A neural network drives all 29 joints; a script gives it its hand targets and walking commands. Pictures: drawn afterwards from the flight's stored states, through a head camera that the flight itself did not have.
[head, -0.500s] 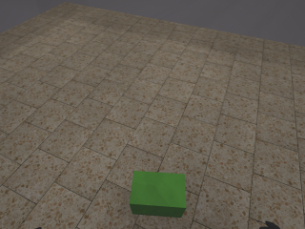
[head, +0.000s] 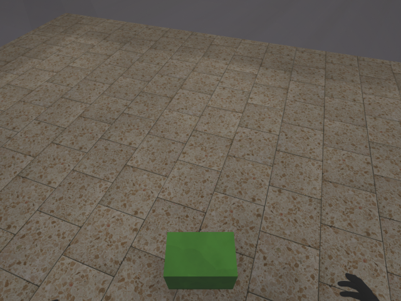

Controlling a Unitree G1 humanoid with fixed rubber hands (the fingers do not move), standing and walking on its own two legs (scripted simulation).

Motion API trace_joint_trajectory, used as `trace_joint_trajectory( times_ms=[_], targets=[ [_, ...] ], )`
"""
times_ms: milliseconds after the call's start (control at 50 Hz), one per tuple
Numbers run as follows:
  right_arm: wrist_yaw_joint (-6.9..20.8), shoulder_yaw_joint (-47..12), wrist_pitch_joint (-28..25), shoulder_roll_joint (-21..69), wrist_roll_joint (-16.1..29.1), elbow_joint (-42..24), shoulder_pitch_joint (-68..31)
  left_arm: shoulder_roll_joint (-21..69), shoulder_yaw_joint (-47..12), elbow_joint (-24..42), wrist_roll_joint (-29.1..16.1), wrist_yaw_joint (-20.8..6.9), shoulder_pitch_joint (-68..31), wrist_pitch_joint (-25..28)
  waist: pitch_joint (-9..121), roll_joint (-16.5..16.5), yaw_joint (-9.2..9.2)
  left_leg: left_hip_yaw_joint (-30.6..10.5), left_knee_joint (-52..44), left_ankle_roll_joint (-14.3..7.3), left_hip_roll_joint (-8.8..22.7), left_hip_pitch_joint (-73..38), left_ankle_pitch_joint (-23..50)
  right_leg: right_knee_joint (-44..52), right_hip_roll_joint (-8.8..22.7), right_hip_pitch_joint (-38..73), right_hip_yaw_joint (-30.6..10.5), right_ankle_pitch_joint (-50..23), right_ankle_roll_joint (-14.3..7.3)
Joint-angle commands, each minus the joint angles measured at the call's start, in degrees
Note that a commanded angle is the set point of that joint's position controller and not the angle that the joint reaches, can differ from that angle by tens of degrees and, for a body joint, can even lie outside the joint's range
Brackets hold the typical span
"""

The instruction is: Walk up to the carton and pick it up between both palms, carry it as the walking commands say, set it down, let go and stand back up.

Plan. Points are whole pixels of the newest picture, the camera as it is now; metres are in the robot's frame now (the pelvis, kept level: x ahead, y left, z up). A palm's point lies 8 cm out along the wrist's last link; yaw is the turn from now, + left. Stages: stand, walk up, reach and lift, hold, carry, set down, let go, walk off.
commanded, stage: walk up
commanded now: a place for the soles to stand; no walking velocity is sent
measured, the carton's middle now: (200, 261) +0.42 +0.01 -0.66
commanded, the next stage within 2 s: none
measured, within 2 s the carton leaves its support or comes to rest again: neither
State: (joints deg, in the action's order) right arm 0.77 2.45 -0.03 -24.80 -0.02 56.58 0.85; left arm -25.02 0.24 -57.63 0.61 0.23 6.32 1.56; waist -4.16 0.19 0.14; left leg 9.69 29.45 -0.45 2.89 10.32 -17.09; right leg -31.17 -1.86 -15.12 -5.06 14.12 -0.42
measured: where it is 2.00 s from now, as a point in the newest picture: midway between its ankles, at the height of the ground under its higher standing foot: outside the picture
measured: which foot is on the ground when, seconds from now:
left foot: down 0.00-1.00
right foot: down 0.00-1.00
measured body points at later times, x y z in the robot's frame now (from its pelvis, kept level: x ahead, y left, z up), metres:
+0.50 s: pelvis +0.00 +0.00 +0.00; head +0.02 -0.01 +0.45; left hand +0.12 +0.33 -0.10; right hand +0.13 -0.34 -0.10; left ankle -0.01 +0.11 -0.73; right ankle +0.03 -0.12 -0.73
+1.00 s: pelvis +0.01 +0.00 +0.00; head +0.03 +0.00 +0.45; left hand +0.13 +0.33 -0.10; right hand +0.13 -0.34 -0.10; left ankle -0.01 +0.11 -0.73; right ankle +0.03 -0.12 -0.73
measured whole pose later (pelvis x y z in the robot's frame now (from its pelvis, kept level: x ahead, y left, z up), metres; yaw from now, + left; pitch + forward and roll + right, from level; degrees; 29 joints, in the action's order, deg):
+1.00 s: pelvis +0.01 +0.00 +0.00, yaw -3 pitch -2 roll +1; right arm 0.9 3.5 1.1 -24.3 -0.7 55.2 2.0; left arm -25.4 0.7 -55.3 1.2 0.4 7.8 1.0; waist -4.0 -0.2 0.3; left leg 12.8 29.7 -0.4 4.3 9.3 -18.3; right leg -31.4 -3.6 -15.4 -8.0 14.0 -0.4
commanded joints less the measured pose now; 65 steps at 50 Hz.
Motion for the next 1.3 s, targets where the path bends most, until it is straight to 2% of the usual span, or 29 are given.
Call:
trace_joint_trajectory(
  times_ms=[0,140,320,520,700,880,940,1060,1120,1180,1220,1260,1280],
  targets=[
    [-0.1,2.0,-0.7,-10.0,-0.2,-1.8,-2.3,-11.2,2.0,2.3,-0.1,0.3,-2.2,0.5,6.2,-2.8,0.48,-7.6,-6.1,-2.6,4.8,-6.5,1.2,6.8,6.5,-2.8,-7.5,-14.1,-3.7],
    [-0.2,2.1,-0.5,-10.2,-0.4,-1.2,-3.1,-10.6,2.2,1.8,-0.1,0.3,-1.3,0.2,5.8,-0.4,-0.31,-7.2,-8.7,-3.3,6.8,-5.9,1.8,5.2,5.0,-1.7,-4.7,-14.3,-2.8],
    [-0.1,2.2,-0.2,-9.7,-0.4,-1.4,-2.7,-11.0,2.4,2.3,0.3,0.3,-1.3,0.1,5.7,-1.4,0.07,-6.1,-7.5,-3.0,5.6,-6.4,-0.5,6.8,5.5,-2.7,-7.3,-13.8,-3.6],
    [-0.1,2.5,-0.1,-10.2,-0.7,-2.1,-2.5,-10.9,2.5,2.9,0.3,0.3,-0.6,-0.1,5.6,-0.3,-0.10,-6.1,-8.0,-3.6,6.9,-6.7,0.5,5.0,4.3,-3.0,-6.1,-15.0,-3.1],
    [0.0,2.7,0.2,-9.8,-0.6,-3.1,-1.8,-11.3,2.5,3.8,0.4,0.4,-0.2,-0.1,5.9,-1.3,0.21,-5.6,-6.1,-3.5,5.8,-7.4,-0.3,5.5,4.7,-3.8,-8.2,-15.6,-3.8],
    [-0.1,3.1,0.4,-10.4,-0.8,-4.1,-1.8,-10.9,2.6,4.4,0.5,0.5,0.8,-0.1,5.7,0.3,0.01,-5.8,-6.7,-4.4,7.9,-7.4,1.4,2.7,3.2,-4.1,-5.8,-17.0,-3.1],
    [-0.1,3.2,0.5,-10.1,-0.7,-4.7,-1.9,-11.2,2.7,4.7,0.6,0.5,1.1,-0.1,5.7,-0.2,0.01,-5.1,-5.4,-4.2,7.2,-7.2,0.8,3.2,3.4,-4.2,-6.7,-17.3,-3.5],
    [0.1,3.2,0.6,-9.4,-0.6,-5.1,-1.0,-11.7,2.6,5.6,0.7,0.6,1.0,0.1,6.0,-2.1,0.54,-5.2,-3.5,-3.3,4.6,-7.8,-2.0,5.4,4.9,-5.2,-11.0,-16.3,-4.8],
    [0.0,3.3,0.3,-9.9,-0.8,-5.1,-0.7,-11.2,2.5,5.8,0.6,0.6,0.8,0.0,5.7,-1.2,0.64,-6.3,-5.6,-4.1,6.5,-8.3,-0.7,3.5,3.6,-5.8,-8.8,-16.3,-3.9],
    [-0.1,3.6,0.3,-11.2,-1.0,-5.4,-0.7,-10.4,2.5,5.7,0.5,0.5,1.6,-0.1,5.6,1.7,0.39,-7.5,-8.0,-5.9,10.6,-8.1,2.6,-1.1,1.5,-5.8,-3.8,-16.5,-2.3],
    [-0.1,3.8,0.4,-11.6,-1.0,-6.2,-1.5,-10.0,2.6,5.6,0.6,0.5,2.8,-0.2,5.6,3.6,-0.07,-7.2,-8.0,-7.1,12.7,-6.5,4.2,-3.7,1.2,-4.8,-1.7,-13.7,-1.7],
    [-0.1,3.7,0.6,-11.2,-0.9,-6.9,-2.3,-10.1,2.9,5.6,0.9,0.3,3.5,-0.2,4.9,3.5,-0.43,-5.9,-6.3,-6.7,12.2,-4.4,2.8,-2.8,1.6,-3.6,-1.8,-12.7,-2.1],
    [-0.1,3.6,0.7,-10.9,-0.8,-7.1,-2.3,-10.4,3.0,5.7,1.0,0.3,3.7,-0.2,4.4,2.3,-0.43,-4.8,-4.4,-5.7,10.7,-3.9,1.4,-0.7,2.0,-3.4,-2.8,-14.7,-2.7]
  ],
)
